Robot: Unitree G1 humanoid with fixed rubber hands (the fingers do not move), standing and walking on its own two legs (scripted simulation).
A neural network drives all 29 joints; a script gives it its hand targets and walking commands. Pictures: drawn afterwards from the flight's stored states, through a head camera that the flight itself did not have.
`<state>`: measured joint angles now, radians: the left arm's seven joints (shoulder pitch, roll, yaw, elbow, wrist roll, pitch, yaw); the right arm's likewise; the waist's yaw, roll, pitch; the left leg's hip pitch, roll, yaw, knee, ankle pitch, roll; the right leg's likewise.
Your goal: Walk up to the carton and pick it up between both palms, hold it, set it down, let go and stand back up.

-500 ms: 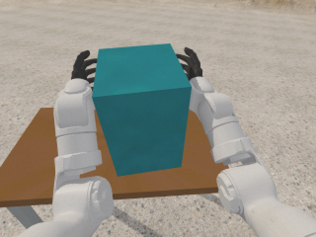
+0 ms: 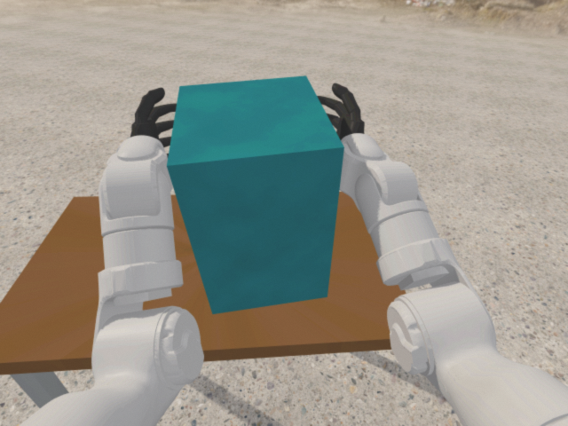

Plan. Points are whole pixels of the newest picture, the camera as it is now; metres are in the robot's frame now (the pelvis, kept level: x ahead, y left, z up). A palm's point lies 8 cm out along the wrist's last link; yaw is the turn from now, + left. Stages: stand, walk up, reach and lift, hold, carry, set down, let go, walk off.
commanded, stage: hold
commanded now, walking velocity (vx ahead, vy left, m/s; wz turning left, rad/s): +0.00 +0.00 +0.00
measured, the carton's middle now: (258, 198) +0.34 +0.00 +0.21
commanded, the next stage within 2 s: none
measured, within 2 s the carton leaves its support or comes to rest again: neither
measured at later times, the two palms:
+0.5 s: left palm (151, 152) +0.37 +0.13 +0.27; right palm (348, 146) +0.37 -0.12 +0.27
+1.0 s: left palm (155, 155) +0.37 +0.13 +0.27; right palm (349, 151) +0.37 -0.13 +0.26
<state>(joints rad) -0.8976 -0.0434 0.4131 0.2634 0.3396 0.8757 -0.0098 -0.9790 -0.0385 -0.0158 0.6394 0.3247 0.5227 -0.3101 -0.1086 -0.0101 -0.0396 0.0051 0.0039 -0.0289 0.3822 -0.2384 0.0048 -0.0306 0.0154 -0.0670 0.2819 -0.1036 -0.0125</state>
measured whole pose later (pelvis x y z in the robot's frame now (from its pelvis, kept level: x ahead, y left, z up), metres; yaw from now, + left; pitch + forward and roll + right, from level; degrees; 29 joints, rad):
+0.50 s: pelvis +0.00 +0.00 +0.00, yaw +0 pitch -9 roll -1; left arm -0.86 -0.06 0.40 0.20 0.34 0.89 0.00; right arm -0.95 -0.04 0.00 0.59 0.34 0.54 -0.32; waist -0.12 0.00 -0.03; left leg 0.02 0.01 -0.03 0.39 -0.25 0.00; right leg -0.01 0.02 -0.07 0.28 -0.11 -0.01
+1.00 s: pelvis +0.00 -0.01 +0.00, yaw +0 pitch -9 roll -1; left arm -0.88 -0.06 0.41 0.23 0.35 0.88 0.00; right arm -0.95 -0.05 0.01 0.61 0.33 0.53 -0.31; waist -0.10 0.00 -0.01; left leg 0.01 0.01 -0.03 0.39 -0.25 0.00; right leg -0.03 0.02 -0.07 0.30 -0.11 -0.02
